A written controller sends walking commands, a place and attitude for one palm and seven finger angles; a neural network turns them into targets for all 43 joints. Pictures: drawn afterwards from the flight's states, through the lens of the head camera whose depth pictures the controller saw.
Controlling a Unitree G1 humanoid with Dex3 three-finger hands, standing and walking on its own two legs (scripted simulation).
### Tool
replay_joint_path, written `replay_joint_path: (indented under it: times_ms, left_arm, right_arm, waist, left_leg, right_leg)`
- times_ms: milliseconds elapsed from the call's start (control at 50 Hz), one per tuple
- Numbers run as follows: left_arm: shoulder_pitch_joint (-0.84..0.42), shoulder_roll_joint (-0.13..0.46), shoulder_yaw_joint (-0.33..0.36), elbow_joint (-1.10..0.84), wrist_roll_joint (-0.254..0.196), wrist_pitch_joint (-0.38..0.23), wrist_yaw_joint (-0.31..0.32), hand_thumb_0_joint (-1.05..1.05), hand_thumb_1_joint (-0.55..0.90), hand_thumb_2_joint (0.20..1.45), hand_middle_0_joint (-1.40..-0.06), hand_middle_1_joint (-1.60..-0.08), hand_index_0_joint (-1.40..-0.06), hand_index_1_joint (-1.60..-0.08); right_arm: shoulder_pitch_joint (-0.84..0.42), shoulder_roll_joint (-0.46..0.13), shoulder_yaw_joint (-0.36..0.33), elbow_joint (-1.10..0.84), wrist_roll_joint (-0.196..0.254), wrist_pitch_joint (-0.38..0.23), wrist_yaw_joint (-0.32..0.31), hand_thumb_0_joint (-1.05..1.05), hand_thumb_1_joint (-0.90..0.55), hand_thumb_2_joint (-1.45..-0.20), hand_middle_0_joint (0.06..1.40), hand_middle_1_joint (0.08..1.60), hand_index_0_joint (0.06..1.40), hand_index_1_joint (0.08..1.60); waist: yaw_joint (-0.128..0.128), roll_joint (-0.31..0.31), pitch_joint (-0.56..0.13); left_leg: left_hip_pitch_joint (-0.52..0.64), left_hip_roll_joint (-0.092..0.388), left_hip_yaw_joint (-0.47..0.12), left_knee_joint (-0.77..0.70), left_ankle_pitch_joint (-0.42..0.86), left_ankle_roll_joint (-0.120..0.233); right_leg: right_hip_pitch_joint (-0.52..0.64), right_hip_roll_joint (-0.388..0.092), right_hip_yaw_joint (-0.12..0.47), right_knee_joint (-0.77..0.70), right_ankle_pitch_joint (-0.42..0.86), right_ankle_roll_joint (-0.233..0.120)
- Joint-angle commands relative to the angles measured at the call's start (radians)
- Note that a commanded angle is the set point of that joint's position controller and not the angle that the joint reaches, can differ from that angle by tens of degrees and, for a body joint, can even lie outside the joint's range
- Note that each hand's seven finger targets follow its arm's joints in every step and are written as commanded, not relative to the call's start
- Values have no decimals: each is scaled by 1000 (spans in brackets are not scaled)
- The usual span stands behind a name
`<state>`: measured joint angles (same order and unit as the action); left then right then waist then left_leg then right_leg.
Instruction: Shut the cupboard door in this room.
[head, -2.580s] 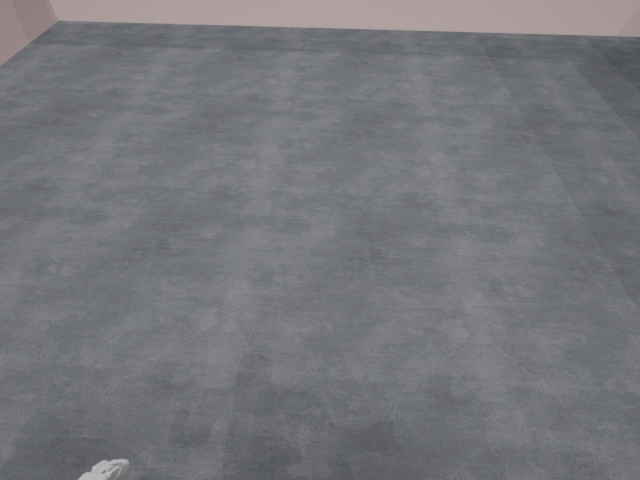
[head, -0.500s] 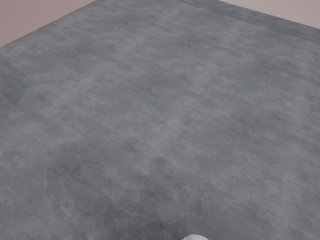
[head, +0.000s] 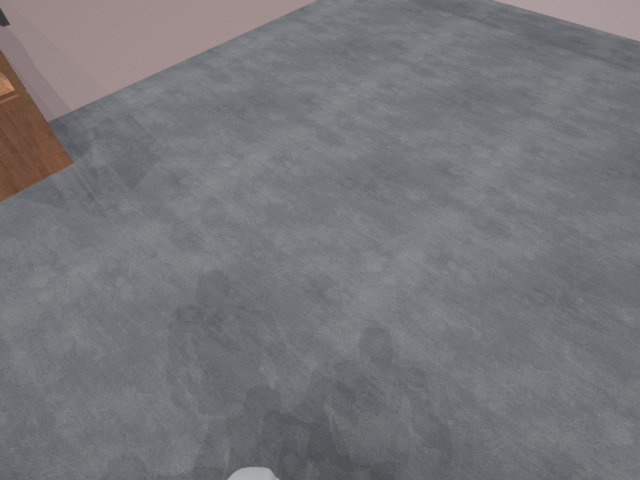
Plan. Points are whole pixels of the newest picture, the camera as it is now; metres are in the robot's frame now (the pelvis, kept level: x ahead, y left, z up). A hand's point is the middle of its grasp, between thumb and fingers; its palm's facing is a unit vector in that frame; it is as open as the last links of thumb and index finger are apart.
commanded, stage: turn or walk to find it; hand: left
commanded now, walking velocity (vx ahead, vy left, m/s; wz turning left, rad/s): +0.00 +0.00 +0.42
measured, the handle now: out of the picture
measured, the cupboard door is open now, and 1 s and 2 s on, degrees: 82 82 82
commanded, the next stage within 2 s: stand and wait in 1.34 s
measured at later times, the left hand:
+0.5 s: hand out of the picture +0.04 +0.25 -0.16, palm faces +0.21 -0.95 -0.25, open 7.4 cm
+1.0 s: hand out of the picture -0.10 +0.22 -0.18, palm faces +0.45 -0.86 -0.23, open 7.4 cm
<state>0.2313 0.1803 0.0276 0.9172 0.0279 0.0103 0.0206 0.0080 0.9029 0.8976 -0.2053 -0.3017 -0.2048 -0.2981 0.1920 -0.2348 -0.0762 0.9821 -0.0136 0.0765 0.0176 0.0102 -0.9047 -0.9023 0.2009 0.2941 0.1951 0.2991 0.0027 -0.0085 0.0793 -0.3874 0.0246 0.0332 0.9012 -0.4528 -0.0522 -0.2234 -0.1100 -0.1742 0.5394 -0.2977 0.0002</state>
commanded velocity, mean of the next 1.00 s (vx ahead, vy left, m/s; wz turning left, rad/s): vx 0.00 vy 0.00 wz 0.42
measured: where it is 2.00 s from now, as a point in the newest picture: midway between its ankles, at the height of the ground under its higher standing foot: outside the picture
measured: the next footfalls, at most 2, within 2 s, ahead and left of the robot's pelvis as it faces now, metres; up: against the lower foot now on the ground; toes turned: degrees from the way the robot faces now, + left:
left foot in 0.10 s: +0.02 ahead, +0.13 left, +0.00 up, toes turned +8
right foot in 0.58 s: +0.04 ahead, -0.09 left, +0.00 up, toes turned +11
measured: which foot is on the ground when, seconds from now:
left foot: up 0.00-0.08, down 0.10-0.58, up 0.60-1.00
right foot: down 0.00-0.10, up 0.12-0.56, down 0.58-1.00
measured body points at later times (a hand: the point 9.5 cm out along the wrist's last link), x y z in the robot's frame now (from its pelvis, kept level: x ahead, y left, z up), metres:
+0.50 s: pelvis -0.01 +0.03 +0.00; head +0.02 +0.04 +0.45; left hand +0.03 +0.30 -0.14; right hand +0.08 -0.20 -0.14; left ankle -0.01 +0.13 -0.74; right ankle -0.01 -0.11 -0.70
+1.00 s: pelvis -0.04 +0.02 -0.01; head -0.01 +0.05 +0.44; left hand -0.12 +0.26 -0.16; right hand +0.15 -0.18 -0.14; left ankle -0.09 +0.12 -0.73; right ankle +0.00 -0.10 -0.74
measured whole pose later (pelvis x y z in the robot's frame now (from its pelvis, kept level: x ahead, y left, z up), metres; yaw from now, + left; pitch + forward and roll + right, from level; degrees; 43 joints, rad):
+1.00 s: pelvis -0.04 +0.02 -0.01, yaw +25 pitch +0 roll +0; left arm 0.27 0.22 0.04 0.96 0.02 0.02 0.02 0.01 0.91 0.90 -0.21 -0.30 -0.21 -0.30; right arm 0.16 -0.24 -0.06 0.97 -0.01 0.06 0.02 0.01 -0.91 -0.90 0.20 0.29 0.19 0.30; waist 0.02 -0.03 0.09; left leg -0.28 0.03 0.07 0.63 -0.35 -0.04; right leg -0.23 -0.14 -0.21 0.60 -0.34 0.03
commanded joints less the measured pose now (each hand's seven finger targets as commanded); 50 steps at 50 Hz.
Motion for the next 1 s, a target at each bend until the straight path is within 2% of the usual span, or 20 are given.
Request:
replay_joint_path:
  times_ms: [0, 40, 60, 80, 100, 120, 200, 380, 480, 520, 540, 560, 580, 600, 640, 660, 860, 940, 960, 980]
  left_arm:
    - [60, 246, 73, -31, 6, -7, 15, 0, 900, 900, -200, -300, -200, -300]
    - [31, 238, 76, -33, -4, 0, 13, 0, 900, 900, -200, -300, -200, -300]
    - [46, 199, 71, -45, -13, 7, 9, 0, 900, 900, -200, -300, -200, -300]
    - [44, 129, 55, -82, -16, 12, 1, 0, 900, 900, -200, -300, -200, -300]
    - [-27, 140, 43, -97, -5, 26, 9, 0, 900, 900, -200, -300, -200, -300]
    - [-66, 132, 51, -87, -6, 29, 11, 0, 900, 900, -200, -300, -200, -300]
    - [-3, 143, 58, -26, -11, 25, -8, 0, 900, 900, -200, -300, -200, -300]
    - [-81, 118, 50, -67, -15, 25, -1, 0, 900, 900, -200, -300, -200, -300]
    - [-31, 112, 45, -67, -21, 17, 6, 0, 900, 900, -200, -300, -200, -300]
    - [36, 124, 48, -55, -22, 4, 10, 0, 900, 900, -200, -300, -200, -300]
    - [58, 163, 55, -52, -16, -7, 15, 0, 900, 900, -200, -300, -200, -300]
    - [69, 252, 71, -54, -1, -16, 23, 0, 900, 900, -200, -300, -200, -300]
    - [59, 281, 69, -73, -3, -10, 19, 0, 900, 900, -200, -300, -200, -300]
    - [31, 251, 75, -78, -8, -12, 25, 0, 900, 900, -200, -300, -200, -300]
    - [-55, 190, 52, -91, -9, -15, 18, 0, 900, 900, -200, -300, -200, -300]
    - [-62, 172, 46, -95, -10, -19, 15, 0, 900, 900, -200, -300, -200, -300]
    - [86, 233, 66, -21, 5, -14, 14, 0, 900, 900, -200, -300, -200, -300]
    - [54, 246, 73, -10, 0, -5, 13, 0, 900, 900, -200, -300, -200, -300]
    - [51, 234, 70, -13, -10, 1, 10, 0, 900, 900, -200, -300, -200, -300]
    - [70, 184, 67, -35, -17, 8, 5, 0, 900, 900, -200, -300, -200, -300]
  right_arm:
    - [-47, -46, 0, -93, 6, -39, -3, 0, -900, -900, 200, 300, 200, 300]
    - [30, -69, -2, -74, 2, -51, -4, 0, -900, -900, 200, 300, 200, 300]
    - [68, -135, -15, -69, -3, -63, -5, 0, -900, -900, 200, 300, 200, 300]
    - [99, -234, -34, -73, -8, -67, -9, 0, -900, -900, 200, 300, 200, 300]
    - [143, -247, -40, -56, -5, -63, -20, 0, -900, -900, 200, 300, 200, 300]
    - [129, -220, -35, -50, -8, -67, -33, 0, -900, -900, 200, 300, 200, 300]
    - [3, -151, -5, -86, -3, -78, -41, 0, -900, -900, 200, 300, 200, 300]
    - [70, -165, -23, -74, -11, -65, -38, 0, -900, -900, 200, 300, 200, 300]
    - [37, -170, -30, -88, -14, -56, -31, 0, -900, -900, 200, 300, 200, 300]
    - [18, -158, -30, -93, -7, -55, -27, 0, -900, -900, 200, 300, 200, 300]
    - [27, -125, -27, -97, 2, -56, -22, 0, -900, -900, 200, 300, 200, 300]
    - [42, -60, -16, -119, 9, -58, -15, 0, -900, -900, 200, 300, 200, 300]
    - [23, -80, -27, -135, -5, -51, -17, 0, -900, -900, 200, 300, 200, 300]
    - [5, -98, -33, -127, -10, -33, -17, 0, -900, -900, 200, 300, 200, 300]
    - [29, -88, -34, -80, -11, -23, -5, 0, -900, -900, 200, 300, 200, 300]
    - [51, -78, -31, -66, -11, -21, -1, 0, -900, -900, 200, 300, 200, 300]
    - [-85, -48, 0, -89, 3, -29, -1, 0, -900, -900, 200, 300, 200, 300]
    - [-16, -64, 2, -79, 5, -45, -6, 0, -900, -900, 200, 300, 200, 300]
    - [22, -98, -3, -69, 2, -53, -5, 0, -900, -900, 200, 300, 200, 300]
    - [61, -190, -23, -71, -7, -66, -7, 0, -900, -900, 200, 300, 200, 300]
  waist:
    - [30, -194, -101]
    - [-17, -148, -135]
    - [-34, 37, -175]
    - [-43, 335, -155]
    - [-78, 278, -154]
    - [-72, 266, -140]
    - [-5, 150, -105]
    - [-46, 130, -100]
    - [-19, 154, -114]
    - [19, 104, -140]
    - [26, 10, -155]
    - [26, -241, -145]
    - [38, -247, -118]
    - [29, -269, -106]
    - [-23, -125, -17]
    - [-31, -132, -21]
    - [48, -190, -78]
    - [4, -205, -123]
    - [-19, -118, -146]
    - [-37, 131, -193]
  left_leg:
    - [39, -11, 58, -199, 23, 10]
    - [188, -1, 59, -427, 208, 24]
    - [332, 101, -72, -520, 380, 62]
    - [403, 350, -385, -559, 728, 186]
    - [337, 391, -393, -566, 731, 247]
    - [312, 343, -380, -565, 700, 245]
    - [256, 210, -211, -573, 656, 204]
    - [284, 206, -326, -573, 590, 240]
    - [193, 178, -367, -539, 583, 223]
    - [121, 136, -351, -469, 532, 180]
    - [19, 79, -303, -386, 406, 125]
    - [-170, -66, -130, -197, 99, 47]
    - [-173, -87, -94, 5, -114, 32]
    - [-170, -59, -127, 142, -109, 31]
    - [-181, -26, -110, 287, 30, 16]
    - [-177, -19, -91, 309, 73, 6]
    - [-51, -7, 31, -68, -5, -9]
    - [115, -15, 69, -348, 137, 13]
    - [245, 8, 51, -482, 279, 28]
    - [411, 206, -204, -536, 536, 109]
  right_leg:
    - [101, -238, 145, -94, 498, -124]
    - [38, -206, 78, 15, 415, -54]
    - [-91, -140, 27, 170, 236, 4]
    - [-334, -10, -3, 374, -291, 77]
    - [-320, -9, 100, 509, -353, 68]
    - [-351, -3, 147, 577, -304, 67]
    - [-300, -5, 154, 595, -100, 77]
    - [-245, 40, 155, 348, -155, 83]
    - [-89, 80, 144, 143, -111, 60]
    - [63, 77, 140, -88, 40, 56]
    - [191, 0, 207, -209, 110, 39]
    - [274, -249, 457, -263, 158, -52]
    - [142, -372, 498, -272, 216, -147]
    - [73, -341, 488, -282, 210, -163]
    - [11, -222, 319, -256, 219, -124]
    - [18, -189, 255, -240, 258, -108]
    - [140, -226, 161, -139, 548, -138]
    - [119, -217, 97, -26, 549, -80]
    - [38, -193, 59, 61, 459, -32]
    - [-167, -91, -3, 251, 143, 39]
